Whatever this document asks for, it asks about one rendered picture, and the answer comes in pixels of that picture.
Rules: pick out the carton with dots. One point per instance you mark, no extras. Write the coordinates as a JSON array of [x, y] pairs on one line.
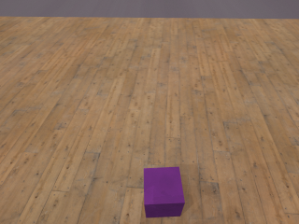
[[163, 192]]

